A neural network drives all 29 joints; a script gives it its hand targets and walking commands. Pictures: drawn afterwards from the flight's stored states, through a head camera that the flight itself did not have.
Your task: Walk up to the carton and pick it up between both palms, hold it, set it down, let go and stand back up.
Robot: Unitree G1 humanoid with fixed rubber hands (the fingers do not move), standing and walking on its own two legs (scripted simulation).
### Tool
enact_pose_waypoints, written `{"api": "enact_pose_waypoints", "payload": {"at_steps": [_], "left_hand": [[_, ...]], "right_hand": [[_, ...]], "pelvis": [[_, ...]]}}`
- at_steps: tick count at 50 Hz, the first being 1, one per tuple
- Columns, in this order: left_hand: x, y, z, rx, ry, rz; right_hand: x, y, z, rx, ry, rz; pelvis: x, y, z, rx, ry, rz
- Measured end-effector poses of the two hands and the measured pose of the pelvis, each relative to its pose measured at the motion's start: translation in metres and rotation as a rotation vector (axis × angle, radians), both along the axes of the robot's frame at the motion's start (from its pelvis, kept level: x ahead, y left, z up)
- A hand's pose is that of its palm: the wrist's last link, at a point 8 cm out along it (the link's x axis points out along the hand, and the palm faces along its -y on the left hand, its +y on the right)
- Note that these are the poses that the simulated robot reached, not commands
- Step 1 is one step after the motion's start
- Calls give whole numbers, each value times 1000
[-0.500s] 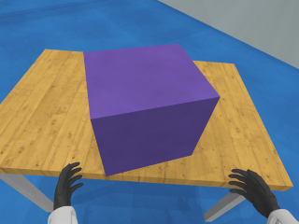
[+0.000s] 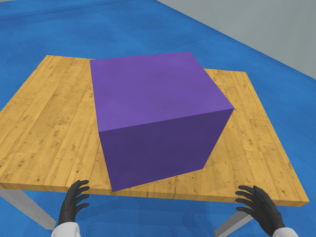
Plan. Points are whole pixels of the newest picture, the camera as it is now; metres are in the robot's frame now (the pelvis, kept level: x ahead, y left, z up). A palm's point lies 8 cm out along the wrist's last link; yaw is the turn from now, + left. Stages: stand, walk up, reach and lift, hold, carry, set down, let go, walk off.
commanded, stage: set down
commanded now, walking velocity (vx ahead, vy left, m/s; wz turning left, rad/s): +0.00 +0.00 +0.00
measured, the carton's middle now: (152, 120) +0.41 +0.03 +0.06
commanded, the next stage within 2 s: let go in 0.78 s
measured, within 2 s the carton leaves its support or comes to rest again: neither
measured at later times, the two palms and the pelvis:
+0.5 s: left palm (65, 227) +0.15 +0.22 -0.06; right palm (263, 224) +0.17 -0.25 -0.02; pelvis +0.00 +0.01 +0.00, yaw +0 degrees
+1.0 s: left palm (68, 227) +0.15 +0.22 -0.07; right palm (260, 225) +0.17 -0.24 -0.02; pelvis +0.00 +0.01 +0.00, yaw -1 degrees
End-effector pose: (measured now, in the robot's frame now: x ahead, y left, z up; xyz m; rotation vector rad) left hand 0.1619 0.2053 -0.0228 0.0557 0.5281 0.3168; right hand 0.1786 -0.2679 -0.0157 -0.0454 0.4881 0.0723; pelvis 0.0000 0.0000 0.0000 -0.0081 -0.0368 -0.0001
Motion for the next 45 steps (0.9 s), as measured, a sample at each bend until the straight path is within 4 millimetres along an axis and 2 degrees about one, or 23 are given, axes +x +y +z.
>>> {"api": "enact_pose_waypoints", "payload": {"at_steps": [4, 14, 20, 25, 34, 45], "left_hand": [[0, 4, -2, 4, 5, 2], [-5, 11, -26, -18, 117, -47], [-7, 14, -22, 5, 84, -26], [-12, 15, -36, -12, 174, -65], [-14, 20, -38, 8, 166, -71], [-11, 13, -51, -10, 232, -127]], "right_hand": [[-2, 1, -2, -14, 11, -5], [-5, 9, -2, -59, 28, -39], [-7, 13, -4, -58, 40, -31], [-7, 16, -3, -79, 41, -50], [-9, 20, -5, -92, 37, -80], [-10, 23, -5, -118, 30, -103]], "pelvis": [[0, 1, 0, -4, 3, -1], [-1, 2, 2, -2, -15, 5], [0, 4, 3, -7, -1, 1], [0, 5, 3, -7, -8, -7], [1, 9, 3, -8, -14, -4], [-1, 12, 4, -6, -23, -21]]}}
